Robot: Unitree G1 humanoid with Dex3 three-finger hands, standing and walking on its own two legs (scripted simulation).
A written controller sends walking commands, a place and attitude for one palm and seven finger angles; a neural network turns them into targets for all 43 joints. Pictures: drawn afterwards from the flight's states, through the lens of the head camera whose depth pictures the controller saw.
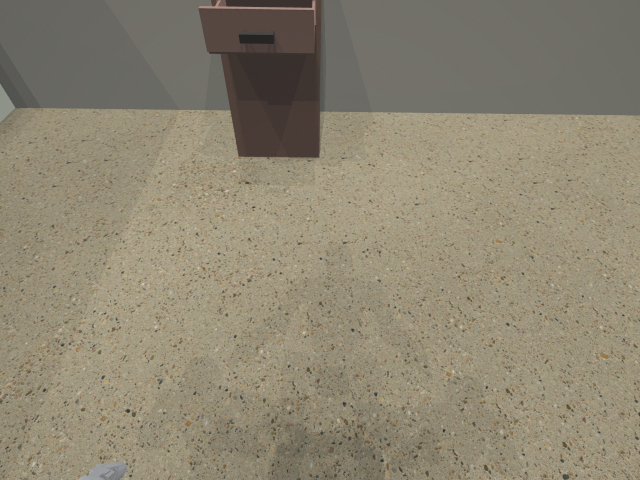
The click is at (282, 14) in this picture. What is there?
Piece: drawer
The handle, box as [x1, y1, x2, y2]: [239, 30, 274, 43]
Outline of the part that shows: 239,32 240,42 273,43 274,40 273,30 271,30 270,32 253,32 245,30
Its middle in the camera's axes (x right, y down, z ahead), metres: -0.22 -0.69 +1.30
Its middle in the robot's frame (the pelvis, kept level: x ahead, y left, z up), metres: +1.43 +0.29 -0.04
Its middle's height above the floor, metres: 0.73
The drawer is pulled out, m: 0.29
